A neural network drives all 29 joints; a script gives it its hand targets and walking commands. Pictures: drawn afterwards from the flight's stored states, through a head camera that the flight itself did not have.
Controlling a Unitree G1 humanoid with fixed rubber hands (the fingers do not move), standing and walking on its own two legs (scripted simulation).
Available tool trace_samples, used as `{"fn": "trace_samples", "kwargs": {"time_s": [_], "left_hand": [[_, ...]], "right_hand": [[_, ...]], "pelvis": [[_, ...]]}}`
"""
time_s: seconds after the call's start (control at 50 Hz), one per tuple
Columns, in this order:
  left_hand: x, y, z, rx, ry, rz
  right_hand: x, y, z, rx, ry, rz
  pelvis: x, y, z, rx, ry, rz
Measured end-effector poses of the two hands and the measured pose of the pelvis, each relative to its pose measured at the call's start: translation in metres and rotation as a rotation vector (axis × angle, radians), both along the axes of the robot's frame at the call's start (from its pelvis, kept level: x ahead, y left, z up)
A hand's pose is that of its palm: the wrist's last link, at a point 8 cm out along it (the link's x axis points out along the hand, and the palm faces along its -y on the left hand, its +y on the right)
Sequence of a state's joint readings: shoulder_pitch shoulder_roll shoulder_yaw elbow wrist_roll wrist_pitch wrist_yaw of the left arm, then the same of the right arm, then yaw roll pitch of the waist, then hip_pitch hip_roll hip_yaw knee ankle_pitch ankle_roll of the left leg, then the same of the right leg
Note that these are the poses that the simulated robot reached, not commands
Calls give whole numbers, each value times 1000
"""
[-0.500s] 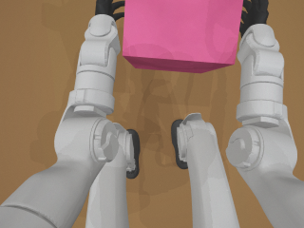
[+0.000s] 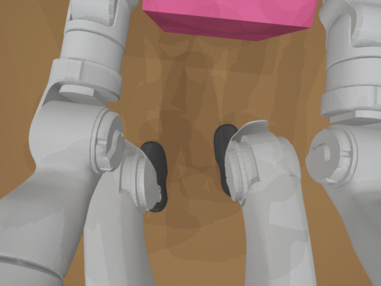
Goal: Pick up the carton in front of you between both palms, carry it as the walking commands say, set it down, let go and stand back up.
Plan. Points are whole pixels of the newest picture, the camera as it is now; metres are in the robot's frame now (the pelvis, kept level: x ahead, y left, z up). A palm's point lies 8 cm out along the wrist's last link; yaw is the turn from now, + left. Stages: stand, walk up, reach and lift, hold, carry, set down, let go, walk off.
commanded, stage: set down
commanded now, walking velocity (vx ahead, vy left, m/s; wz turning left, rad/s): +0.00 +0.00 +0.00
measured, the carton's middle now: out of the picture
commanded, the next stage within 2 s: none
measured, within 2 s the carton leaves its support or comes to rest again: rests again in 0.28 s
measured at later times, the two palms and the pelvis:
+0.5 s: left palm out of the picture +0.57 +0.04 -0.18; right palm out of the picture +0.50 -0.26 -0.18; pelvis -0.02 +0.01 -0.02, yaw +0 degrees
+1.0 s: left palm out of the picture +0.57 +0.05 -0.19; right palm out of the picture +0.50 -0.26 -0.19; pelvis -0.01 +0.01 -0.02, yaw -1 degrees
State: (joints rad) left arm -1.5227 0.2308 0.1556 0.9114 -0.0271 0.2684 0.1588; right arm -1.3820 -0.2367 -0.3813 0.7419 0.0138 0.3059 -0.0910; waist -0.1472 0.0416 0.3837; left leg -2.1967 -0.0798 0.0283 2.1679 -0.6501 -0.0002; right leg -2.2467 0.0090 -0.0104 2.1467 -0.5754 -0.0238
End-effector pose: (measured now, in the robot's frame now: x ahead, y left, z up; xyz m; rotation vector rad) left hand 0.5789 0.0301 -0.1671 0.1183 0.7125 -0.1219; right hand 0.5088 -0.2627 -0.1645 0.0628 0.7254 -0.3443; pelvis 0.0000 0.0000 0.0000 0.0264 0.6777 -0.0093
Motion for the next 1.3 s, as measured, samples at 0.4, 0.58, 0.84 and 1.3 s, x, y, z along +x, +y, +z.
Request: {"fn": "trace_samples", "kwargs": {"time_s": [0.4, 0.58, 0.84, 1.3], "left_hand": [[-10, 10, -13, -8, 32, -14], [-9, 12, -15, -29, 31, -40], [-8, 15, -21, -70, 22, -64], [14, 54, -27, 35, -36, -7]], "right_hand": [[-11, 5, -14, 21, 26, 51], [-12, 3, -16, 37, 15, 73], [-12, 1, -18, 59, 4, 97], [-3, -28, -28, -37, 10, -16]], "pelvis": [[-12, 6, -16, -30, -75, 21], [-17, 9, -21, -40, -119, 24], [-16, 11, -23, -50, -129, 19], [-5, 2, -25, -37, -102, 8]]}}
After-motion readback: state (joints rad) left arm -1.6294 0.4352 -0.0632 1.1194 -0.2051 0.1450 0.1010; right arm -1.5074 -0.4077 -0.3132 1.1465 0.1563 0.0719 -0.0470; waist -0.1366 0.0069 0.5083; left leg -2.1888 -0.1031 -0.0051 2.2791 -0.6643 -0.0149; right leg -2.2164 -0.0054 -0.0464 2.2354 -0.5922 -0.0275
